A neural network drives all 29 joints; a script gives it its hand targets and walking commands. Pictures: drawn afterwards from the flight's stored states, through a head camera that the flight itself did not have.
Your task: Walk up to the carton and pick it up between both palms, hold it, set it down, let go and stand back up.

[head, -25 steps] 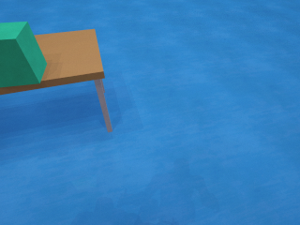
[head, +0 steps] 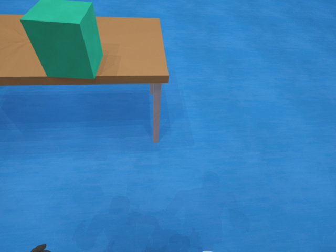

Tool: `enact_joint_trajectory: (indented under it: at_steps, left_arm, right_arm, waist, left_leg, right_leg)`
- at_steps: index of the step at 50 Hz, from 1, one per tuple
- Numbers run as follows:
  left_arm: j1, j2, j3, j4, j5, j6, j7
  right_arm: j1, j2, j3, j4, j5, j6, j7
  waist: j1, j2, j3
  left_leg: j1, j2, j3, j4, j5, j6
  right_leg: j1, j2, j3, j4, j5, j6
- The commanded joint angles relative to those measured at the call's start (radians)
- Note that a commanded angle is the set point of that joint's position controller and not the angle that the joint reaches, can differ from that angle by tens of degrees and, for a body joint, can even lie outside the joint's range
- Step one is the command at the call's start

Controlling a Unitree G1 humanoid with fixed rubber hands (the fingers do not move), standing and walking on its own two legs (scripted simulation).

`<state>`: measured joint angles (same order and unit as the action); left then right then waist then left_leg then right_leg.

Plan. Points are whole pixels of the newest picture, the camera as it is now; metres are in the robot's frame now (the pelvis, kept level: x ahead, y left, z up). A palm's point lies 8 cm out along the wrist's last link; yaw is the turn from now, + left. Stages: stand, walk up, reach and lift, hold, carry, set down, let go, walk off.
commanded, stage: walk up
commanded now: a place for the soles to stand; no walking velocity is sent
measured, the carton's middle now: (69, 40) +0.92 +0.46 -0.02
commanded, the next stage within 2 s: none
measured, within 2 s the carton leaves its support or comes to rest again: neither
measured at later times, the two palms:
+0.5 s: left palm (18, 240) +0.16 +0.35 -0.08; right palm (269, 202) +0.28 -0.29 -0.10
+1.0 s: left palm out of the picture +0.27 +0.49 -0.08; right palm (215, 164) +0.39 -0.14 -0.09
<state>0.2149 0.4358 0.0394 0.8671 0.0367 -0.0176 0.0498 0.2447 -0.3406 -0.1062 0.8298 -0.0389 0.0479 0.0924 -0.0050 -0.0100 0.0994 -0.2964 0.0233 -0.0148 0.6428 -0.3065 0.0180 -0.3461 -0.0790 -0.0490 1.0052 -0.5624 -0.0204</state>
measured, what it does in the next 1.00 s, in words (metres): walks ahead: right foot, then left foot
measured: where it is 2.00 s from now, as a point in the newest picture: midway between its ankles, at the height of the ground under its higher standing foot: (110, 212)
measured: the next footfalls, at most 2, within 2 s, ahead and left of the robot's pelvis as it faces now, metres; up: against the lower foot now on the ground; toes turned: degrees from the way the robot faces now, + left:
right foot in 0.28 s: +0.22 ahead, -0.12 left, +0.00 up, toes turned -5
left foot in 0.68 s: +0.32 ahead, +0.24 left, +0.00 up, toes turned +8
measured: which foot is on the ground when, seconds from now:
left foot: down 0.00-0.28, up 0.30-0.66, down 0.68-1.00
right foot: up 0.00-0.26, down 0.28-0.70, up 0.72-1.00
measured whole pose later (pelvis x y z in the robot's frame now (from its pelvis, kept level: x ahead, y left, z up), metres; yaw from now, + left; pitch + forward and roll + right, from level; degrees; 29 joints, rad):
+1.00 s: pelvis +0.25 +0.14 +0.00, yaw +10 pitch -6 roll -1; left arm 0.30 0.45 0.04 0.73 0.02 0.01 0.05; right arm 0.27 -0.36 -0.10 0.68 -0.03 0.05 0.06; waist -0.01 0.02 0.13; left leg -0.25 -0.06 -0.01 0.62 -0.27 0.06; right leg -0.46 -0.07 -0.03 1.06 -0.49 -0.01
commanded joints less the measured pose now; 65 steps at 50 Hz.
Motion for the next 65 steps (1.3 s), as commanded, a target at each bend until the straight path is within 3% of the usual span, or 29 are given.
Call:
enact_joint_trajectory:
  at_steps: [1,3,7,11,12,13,14,15,17,19,22,24,28,31,32,33,34,36,38,39,43,50,54,55,56,57,58,61,65]
  left_arm:
    - [0.074,0.162,0.063,-0.135,-0.023,-0.034,-0.005]
    - [0.056,0.147,0.056,-0.135,-0.024,-0.028,-0.009]
    - [0.059,0.140,0.056,-0.149,-0.019,-0.025,-0.008]
    - [0.215,0.154,0.078,-0.084,-0.004,-0.041,0.008]
    - [0.297,0.193,0.091,-0.073,-0.001,-0.047,0.021]
    - [0.363,0.266,0.110,-0.082,0.016,-0.054,0.032]
    - [0.319,0.320,0.125,-0.138,0.011,-0.044,0.042]
    - [0.260,0.315,0.124,-0.161,0.009,-0.042,0.043]
    - [0.214,0.257,0.117,-0.186,0.017,-0.054,0.043]
    - [0.210,0.237,0.103,-0.187,0.007,-0.070,0.034]
    - [0.195,0.241,0.099,-0.203,-0.003,-0.073,0.027]
    - [0.223,0.241,0.101,-0.219,0.000,-0.079,0.031]
    - [0.150,0.247,0.105,-0.256,0.001,-0.071,0.028]
    - [0.040,0.282,0.111,-0.271,0.004,-0.066,0.034]
    - [0.014,0.261,0.113,-0.278,0.003,-0.057,0.030]
    - [0.052,0.225,0.097,-0.282,0.001,-0.042,0.019]
    - [0.108,0.128,0.063,-0.281,-0.015,-0.030,0.006]
    - [0.145,0.135,0.050,-0.324,-0.046,-0.021,0.008]
    - [0.163,0.200,0.061,-0.261,-0.031,-0.013,0.012]
    - [0.199,0.200,0.065,-0.230,-0.030,-0.008,0.011]
    - [0.160,0.185,0.061,-0.222,-0.025,-0.001,0.008]
    - [0.160,0.181,0.054,-0.226,-0.031,-0.013,0.004]
    - [0.311,0.178,0.054,-0.177,-0.027,-0.040,0.025]
    - [0.405,0.229,0.076,-0.148,-0.018,-0.042,0.039]
    - [0.420,0.286,0.099,-0.157,0.005,-0.044,0.045]
    - [0.317,0.334,0.106,-0.229,0.011,-0.042,0.048]
    - [0.302,0.333,0.108,-0.247,-0.001,-0.042,0.054]
    - [0.250,0.272,0.100,-0.254,-0.002,-0.065,0.055]
    - [0.293,0.291,0.096,-0.270,-0.007,-0.062,0.051]
  right_arm:
    - [0.097,-0.255,-0.066,-0.152,0.001,-0.042,-0.059]
    - [0.118,-0.238,-0.063,-0.156,0.002,-0.044,-0.061]
    - [0.042,-0.204,-0.052,-0.183,0.002,-0.031,-0.054]
    - [-0.064,-0.187,-0.038,-0.193,0.013,-0.029,-0.042]
    - [-0.036,-0.150,-0.025,-0.181,0.018,-0.031,-0.040]
    - [0.004,-0.094,-0.007,-0.194,0.019,-0.042,-0.039]
    - [0.029,-0.164,-0.028,-0.197,-0.006,-0.026,-0.054]
    - [-0.022,-0.257,-0.057,-0.218,-0.010,-0.008,-0.057]
    - [-0.051,-0.254,-0.070,-0.235,-0.018,-0.004,-0.045]
    - [-0.002,-0.204,-0.061,-0.191,-0.002,-0.015,-0.027]
    - [-0.034,-0.164,-0.037,-0.200,0.006,-0.003,-0.021]
    - [-0.064,-0.139,-0.030,-0.211,-0.005,0.003,-0.018]
    - [-0.083,-0.168,-0.031,-0.233,-0.001,0.005,-0.001]
    - [0.049,-0.224,-0.057,-0.209,0.002,0.000,0.003]
    - [0.138,-0.232,-0.064,-0.176,-0.010,-0.002,-0.001]
    - [0.222,-0.289,-0.089,-0.135,-0.003,-0.014,-0.020]
    - [0.257,-0.374,-0.114,-0.130,-0.013,-0.019,-0.040]
    - [0.124,-0.372,-0.095,-0.210,0.025,-0.026,-0.045]
    - [0.078,-0.323,-0.085,-0.238,0.047,-0.023,-0.062]
    - [0.102,-0.298,-0.073,-0.236,0.040,-0.023,-0.068]
    - [0.064,-0.251,-0.057,-0.265,0.000,-0.021,-0.070]
    - [0.041,-0.270,-0.054,-0.283,-0.008,-0.011,-0.054]
    - [-0.090,-0.235,-0.034,-0.301,0.000,0.003,-0.032]
    - [-0.096,-0.202,-0.025,-0.288,0.001,0.006,-0.027]
    - [-0.088,-0.164,-0.010,-0.300,-0.001,-0.003,-0.029]
    - [-0.030,-0.174,-0.009,-0.299,-0.015,0.002,-0.035]
    - [-0.080,-0.254,-0.041,-0.322,-0.023,0.010,-0.033]
    - [-0.036,-0.262,-0.070,-0.295,-0.023,0.014,-0.016]
    - [-0.082,-0.209,-0.048,-0.299,-0.010,0.020,-0.008]
  waist:
    - [-0.088,0.210,-0.119]
    - [-0.094,0.154,-0.078]
    - [-0.082,0.200,-0.006]
    - [0.049,0.131,-0.068]
    - [0.095,0.010,-0.148]
    - [0.117,-0.225,-0.233]
    - [0.086,-0.109,-0.180]
    - [0.093,-0.044,-0.066]
    - [0.065,0.034,0.011]
    - [0.033,0.038,-0.015]
    - [0.027,-0.078,0.001]
    - [0.025,-0.040,0.007]
    - [0.017,-0.129,0.051]
    - [-0.080,-0.090,-0.011]
    - [-0.126,-0.050,-0.078]
    - [-0.166,0.132,-0.116]
    - [-0.181,0.404,-0.082]
    - [-0.086,0.488,-0.078]
    - [-0.047,0.149,-0.078]
    - [-0.045,0.175,-0.109]
    - [-0.085,0.133,-0.096]
    - [-0.086,0.188,-0.006]
    - [0.027,0.098,-0.083]
    - [0.079,0.043,-0.131]
    - [0.096,-0.135,-0.159]
    - [0.038,-0.149,-0.081]
    - [0.063,-0.064,-0.002]
    - [0.019,0.004,0.016]
    - [0.038,-0.119,-0.007]
  left_leg:
    - [0.356,0.210,-0.325,-0.278,0.326,0.246]
    - [0.297,0.228,-0.310,-0.298,0.322,0.262]
    - [0.127,0.149,-0.230,-0.313,0.134,0.227]
    - [-0.063,0.088,-0.158,-0.108,0.063,0.131]
    - [-0.099,0.032,-0.127,0.104,0.094,0.099]
    - [-0.259,-0.064,-0.104,0.381,-0.189,0.039]
    - [-0.327,-0.107,-0.177,0.540,-0.328,0.024]
    - [-0.365,-0.077,-0.196,0.647,-0.304,0.027]
    - [-0.415,0.000,-0.193,0.644,-0.221,0.016]
    - [-0.340,0.005,-0.169,0.590,-0.172,-0.004]
    - [-0.313,0.007,-0.140,0.548,-0.096,-0.031]
    - [-0.332,0.026,-0.129,0.464,-0.047,-0.020]
    - [-0.248,0.100,-0.076,0.218,0.035,-0.017]
    - [0.069,0.102,0.005,0.091,0.116,0.003]
    - [0.145,0.094,-0.031,0.042,0.109,0.011]
    - [0.272,0.032,-0.059,0.033,0.006,0.020]
    - [0.236,0.079,-0.230,-0.119,-0.107,0.044]
    - [0.128,0.210,-0.731,-0.469,-0.145,0.152]
    - [0.212,0.231,-0.620,-0.377,-0.004,0.148]
    - [0.248,0.202,-0.475,-0.288,0.162,0.132]
    - [0.153,0.154,-0.303,-0.325,-0.066,0.179]
    - [0.019,0.174,-0.297,-0.372,-0.208,0.200]
    - [-0.167,0.077,-0.146,-0.142,-0.224,0.136]
    - [-0.246,0.040,-0.130,0.011,-0.291,0.090]
    - [-0.374,-0.043,-0.062,0.233,-0.284,0.027]
    - [-0.425,-0.073,-0.105,0.385,-0.315,-0.009]
    - [-0.422,-0.034,-0.131,0.449,-0.268,0.002]
    - [-0.398,0.013,-0.142,0.454,-0.149,-0.016]
    - [-0.360,0.021,-0.078,0.419,-0.119,-0.023]
  right_leg:
    - [-0.248,0.014,0.016,-0.034,0.063,-0.004]
    - [-0.233,0.004,-0.001,-0.088,0.108,0.005]
    - [-0.107,0.040,-0.035,-0.229,0.207,0.014]
    - [0.301,0.081,-0.083,-0.466,0.448,-0.002]
    - [0.446,0.009,0.021,-0.538,0.397,-0.018]
    - [0.570,-0.308,0.471,-0.662,0.201,-0.130]
    - [0.470,-0.460,0.701,-0.751,0.089,-0.203]
    - [0.377,-0.452,0.678,-0.792,-0.051,-0.277]
    - [0.344,-0.395,0.469,-0.745,0.078,-0.255]
    - [0.313,-0.316,0.251,-0.686,0.421,-0.209]
    - [0.244,-0.284,0.112,-0.680,0.607,-0.211]
    - [0.265,-0.315,0.069,-0.656,0.734,-0.225]
    - [0.176,-0.294,-0.013,-0.665,0.515,-0.187]
    - [0.016,-0.319,-0.043,-0.596,0.270,-0.147]
    - [0.023,-0.297,-0.086,-0.452,0.266,-0.121]
    - [-0.042,-0.216,-0.114,-0.161,0.224,-0.079]
    - [-0.133,-0.086,-0.137,0.132,0.105,-0.032]
    - [-0.250,0.099,0.010,0.292,-0.138,-0.011]
    - [-0.262,0.033,0.102,0.321,-0.014,-0.024]
    - [-0.268,0.016,0.106,0.289,0.029,-0.014]
    - [-0.199,0.019,0.074,0.139,0.093,-0.013]
    - [-0.089,0.020,0.012,-0.148,0.156,0.001]
    - [0.296,0.046,-0.020,-0.463,0.326,-0.022]
    - [0.414,-0.013,0.108,-0.498,0.248,-0.038]
    - [0.470,-0.224,0.426,-0.628,-0.002,-0.104]
    - [0.327,-0.386,0.684,-0.718,-0.060,-0.185]
    - [0.237,-0.408,0.694,-0.772,-0.154,-0.269]
    - [0.269,-0.309,0.444,-0.688,0.075,-0.217]
    - [0.261,-0.276,0.316,-0.625,0.435,-0.227]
